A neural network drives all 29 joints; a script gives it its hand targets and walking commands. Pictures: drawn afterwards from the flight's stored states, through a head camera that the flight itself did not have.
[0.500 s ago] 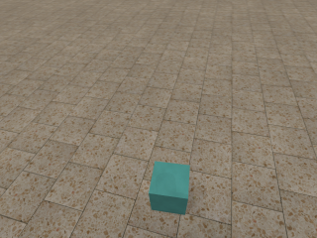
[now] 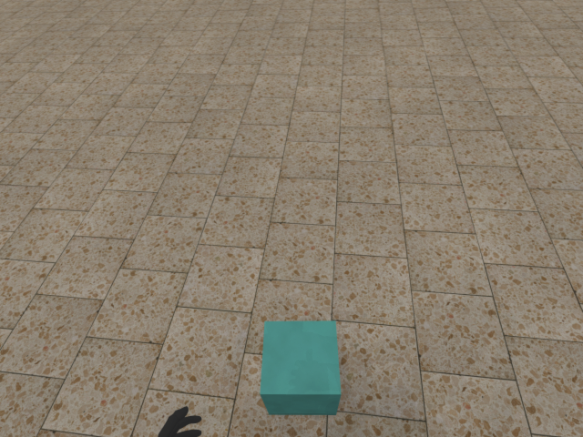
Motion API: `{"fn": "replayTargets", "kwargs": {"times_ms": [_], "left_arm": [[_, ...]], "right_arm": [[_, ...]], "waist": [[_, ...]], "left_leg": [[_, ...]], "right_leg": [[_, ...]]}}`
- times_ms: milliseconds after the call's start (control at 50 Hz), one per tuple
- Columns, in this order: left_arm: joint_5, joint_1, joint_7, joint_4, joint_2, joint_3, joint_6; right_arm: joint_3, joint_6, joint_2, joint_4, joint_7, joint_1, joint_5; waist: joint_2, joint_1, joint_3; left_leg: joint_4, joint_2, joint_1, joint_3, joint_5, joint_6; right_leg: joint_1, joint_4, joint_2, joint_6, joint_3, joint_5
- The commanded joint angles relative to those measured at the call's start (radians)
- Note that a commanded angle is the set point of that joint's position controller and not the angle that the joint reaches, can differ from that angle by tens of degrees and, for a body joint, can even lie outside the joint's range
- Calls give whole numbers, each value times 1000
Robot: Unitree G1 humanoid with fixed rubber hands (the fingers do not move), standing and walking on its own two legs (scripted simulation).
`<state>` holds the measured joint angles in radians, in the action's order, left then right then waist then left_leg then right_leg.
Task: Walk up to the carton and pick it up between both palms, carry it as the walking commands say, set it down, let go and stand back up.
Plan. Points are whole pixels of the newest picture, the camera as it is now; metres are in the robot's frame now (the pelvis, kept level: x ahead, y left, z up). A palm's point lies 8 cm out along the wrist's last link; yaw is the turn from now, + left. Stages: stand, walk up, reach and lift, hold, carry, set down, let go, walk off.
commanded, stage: walk up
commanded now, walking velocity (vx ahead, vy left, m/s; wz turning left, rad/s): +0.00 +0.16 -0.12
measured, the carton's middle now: (301, 369) +0.42 -0.01 -0.64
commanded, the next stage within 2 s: stand in 0.96 s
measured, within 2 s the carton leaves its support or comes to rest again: neither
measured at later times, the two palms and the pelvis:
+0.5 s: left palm out of the picture +0.08 +0.29 -0.14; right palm out of the picture +0.09 -0.24 -0.09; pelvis +0.03 +0.03 +0.01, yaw -2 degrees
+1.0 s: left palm out of the picture +0.06 +0.21 -0.12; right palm out of the picture +0.00 -0.25 -0.13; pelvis +0.02 -0.02 +0.02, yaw -2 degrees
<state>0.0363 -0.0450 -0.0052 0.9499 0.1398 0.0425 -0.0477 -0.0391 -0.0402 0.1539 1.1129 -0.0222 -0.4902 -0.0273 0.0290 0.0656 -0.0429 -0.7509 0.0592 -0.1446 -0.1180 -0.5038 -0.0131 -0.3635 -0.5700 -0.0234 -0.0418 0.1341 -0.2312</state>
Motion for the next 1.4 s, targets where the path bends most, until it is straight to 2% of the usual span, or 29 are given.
{"fn": "replayTargets", "kwargs": {"times_ms": [0,20,60,100,140,220,240,260,280,300,320,340,360,440,460,560,620,640,680,720,840,900,940,1140,1160,1180,1240,1320,1380], "left_arm": [[-22,-287,-43,50,234,58,2],[-19,-213,-40,43,169,38,-8],[-29,-91,-35,44,96,5,4],[-21,-122,-32,53,113,7,19],[-22,-166,-33,83,136,4,15],[-29,-165,-28,95,190,18,42],[-31,-182,-28,101,174,20,53],[-42,-203,-34,100,168,28,66],[-50,-241,-46,89,120,24,76],[-44,-228,-52,84,126,27,100],[-32,-199,-57,72,142,34,119],[-11,-192,-52,63,175,50,132],[1,-208,-38,63,191,61,140],[-1,-230,6,32,167,67,146],[-5,-237,6,27,152,59,141],[-16,-189,0,15,142,31,120],[-18,-277,-6,62,144,24,87],[-12,-285,-11,68,159,26,71],[-7,-221,-6,45,279,40,48],[-15,-87,-11,31,201,3,36],[-28,-199,-27,126,166,-1,18],[-34,-244,-30,139,124,-1,21],[-34,-229,-34,149,121,-4,26],[-27,-257,-34,200,106,-10,30],[-159,94,-43,-151,175,-27,44],[-118,445,-52,-466,206,-35,140],[-139,185,-27,-305,224,-49,397],[-121,-55,4,-300,152,-46,653],[-89,-113,17,-375,106,-42,663]], "right_arm": [[-32,16,116,-100,-16,59,24],[-18,24,59,-90,-16,43,22],[-1,32,20,-84,-4,18,30],[0,54,35,-76,-1,60,26],[-4,61,49,-69,-7,86,22],[-7,59,71,-84,-7,152,25],[-10,52,89,-89,-10,160,20],[-33,42,179,-113,-16,166,9],[-58,41,272,-140,-18,141,1],[-55,42,264,-130,-22,122,-4],[-50,44,255,-151,-28,183,-2],[-45,50,254,-156,-38,196,7],[-39,54,242,-153,-46,193,12],[-37,43,211,-194,-29,272,1],[-31,42,197,-195,-21,294,-6],[-37,58,250,-165,-6,251,-6],[-49,82,274,-137,-3,257,13],[-38,82,228,-123,0,230,18],[-11,83,121,-152,2,257,18],[0,92,142,-116,12,231,22],[7,48,124,-46,-4,209,26],[-1,33,157,-32,-5,199,26],[9,32,128,-19,-5,200,24],[17,30,97,4,-14,197,19],[72,57,151,-347,-2,548,119],[76,134,89,-468,-20,765,142],[23,374,184,-469,-15,582,81],[32,625,127,-465,-2,334,54],[5,643,79,-510,27,286,31]], "waist": [[-126,-111,136],[-122,-81,106],[-241,-1,65],[-240,-16,71],[-189,-31,101],[-176,-20,87],[-141,-21,71],[-13,-20,52],[227,-10,71],[277,16,107],[179,1,112],[54,-13,129],[25,-31,115],[198,-59,84],[235,-64,51],[261,-10,49],[175,-54,51],[83,-59,48],[-312,-83,-29],[-258,-26,-72],[-180,-43,2],[-58,-70,18],[-2,-60,10],[-18,-57,-12],[-56,-82,165],[-34,-70,140],[-68,-77,121],[-54,-84,214],[-59,-75,321]], "left_leg": [[-426,30,-381,121,-88,-34],[-397,42,-341,120,-43,-40],[-172,30,-206,95,49,-38],[-35,-23,-173,59,136,-21],[28,-31,-135,46,177,-13],[227,-16,-39,10,362,-25],[288,19,1,34,430,-27],[333,150,25,143,681,-11],[379,357,-20,346,1160,132],[395,435,-35,395,1250,247],[366,442,-53,373,1244,269],[344,422,-35,359,1083,238],[342,391,-38,336,943,198],[487,232,-155,204,183,111],[514,197,-176,177,100,105],[525,209,-123,231,100,153],[495,187,-157,217,85,96],[424,142,-205,185,107,64],[210,-18,-276,44,39,-14],[115,-3,-167,130,138,2],[348,-11,-84,100,296,-2],[416,66,57,163,560,23],[422,69,39,179,562,27],[434,55,20,159,467,27],[242,-63,-235,37,75,6],[201,-50,-217,61,113,5],[154,-60,-198,21,92,32],[124,-89,-109,72,507,51],[128,-84,-64,115,733,59]], "right_leg": [[404,155,-486,-227,-485,1133],[338,145,-406,-205,-332,1160],[184,209,-222,-106,-109,923],[198,213,-172,-108,-80,861],[208,212,-202,-126,-99,830],[106,191,-194,-75,-124,405],[68,164,-165,-38,-118,264],[11,18,-97,17,-62,145],[-45,-214,6,84,-38,-223],[-62,-448,14,91,-117,-451],[-105,-595,18,92,-178,-452],[-154,-675,18,96,-217,-389],[-198,-726,23,100,-230,-321],[-132,-661,22,109,-162,-135],[-91,-551,15,107,-140,-131],[68,-133,40,96,-84,-239],[235,191,56,69,-67,-52],[302,279,-4,54,-141,-52],[116,471,-301,-37,-516,-250],[49,439,-205,-35,-381,-178],[273,260,-161,-53,-243,454],[199,258,-65,11,-211,276],[223,272,-62,14,-193,170],[217,286,-74,15,-208,156],[-191,73,6,6,-143,-259],[-221,62,-10,9,-166,-240],[-301,78,-27,-10,-129,-297],[-193,14,34,5,-141,107],[-122,3,73,-5,-145,346]]}}
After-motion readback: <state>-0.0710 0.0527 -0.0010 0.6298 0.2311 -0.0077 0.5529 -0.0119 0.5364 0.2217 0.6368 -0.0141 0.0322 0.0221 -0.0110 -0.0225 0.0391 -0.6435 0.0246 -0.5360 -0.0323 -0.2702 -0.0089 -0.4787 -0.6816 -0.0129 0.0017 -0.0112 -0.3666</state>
